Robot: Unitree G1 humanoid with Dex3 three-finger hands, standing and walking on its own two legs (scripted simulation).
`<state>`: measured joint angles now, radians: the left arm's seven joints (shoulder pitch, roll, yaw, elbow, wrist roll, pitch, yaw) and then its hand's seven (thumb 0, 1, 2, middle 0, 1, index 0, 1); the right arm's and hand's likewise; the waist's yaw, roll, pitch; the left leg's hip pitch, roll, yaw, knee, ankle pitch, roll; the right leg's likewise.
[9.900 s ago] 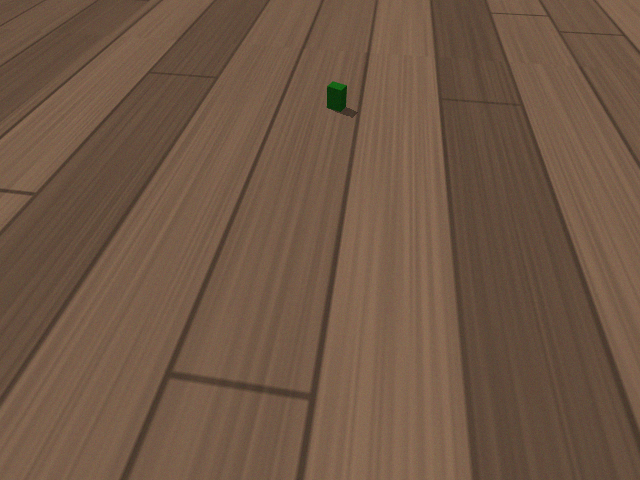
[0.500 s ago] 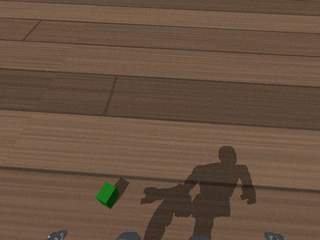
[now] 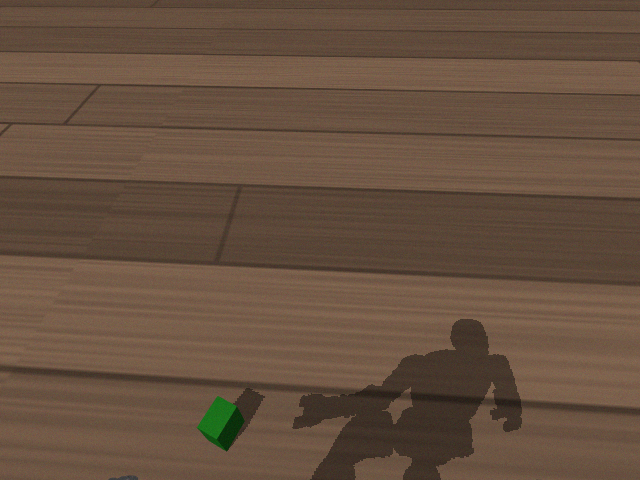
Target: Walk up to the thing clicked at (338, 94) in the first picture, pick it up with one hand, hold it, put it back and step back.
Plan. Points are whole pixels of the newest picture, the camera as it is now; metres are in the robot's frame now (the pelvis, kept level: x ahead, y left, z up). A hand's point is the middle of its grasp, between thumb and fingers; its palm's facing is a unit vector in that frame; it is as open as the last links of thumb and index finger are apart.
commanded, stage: stand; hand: left
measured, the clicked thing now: (222, 424) +0.39 +0.31 -0.71
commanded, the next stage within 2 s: walk up in 1.86 s
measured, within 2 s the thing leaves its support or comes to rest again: neither
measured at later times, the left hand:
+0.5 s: hand out of the picture +0.08 +0.26 -0.16, palm faces -0.02 -0.94 -0.33, open 7.4 cm
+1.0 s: hand out of the picture +0.08 +0.26 -0.16, palm faces -0.03 -0.94 -0.33, open 7.4 cm
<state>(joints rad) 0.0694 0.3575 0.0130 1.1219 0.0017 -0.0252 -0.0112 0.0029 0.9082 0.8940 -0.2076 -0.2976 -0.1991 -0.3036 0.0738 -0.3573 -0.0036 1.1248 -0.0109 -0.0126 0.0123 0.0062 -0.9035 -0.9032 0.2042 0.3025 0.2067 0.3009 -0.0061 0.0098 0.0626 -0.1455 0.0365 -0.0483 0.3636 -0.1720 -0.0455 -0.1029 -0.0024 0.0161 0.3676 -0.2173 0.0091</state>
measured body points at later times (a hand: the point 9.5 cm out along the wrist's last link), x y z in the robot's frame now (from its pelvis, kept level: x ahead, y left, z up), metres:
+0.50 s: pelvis +0.00 +0.01 +0.00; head +0.02 +0.01 +0.45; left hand +0.08 +0.31 -0.13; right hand +0.08 -0.29 -0.13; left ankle +0.02 +0.15 -0.75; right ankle -0.01 -0.13 -0.75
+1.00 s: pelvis +0.00 +0.01 +0.00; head +0.02 +0.01 +0.45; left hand +0.08 +0.31 -0.13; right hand +0.08 -0.29 -0.13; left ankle +0.02 +0.15 -0.75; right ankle -0.01 -0.13 -0.75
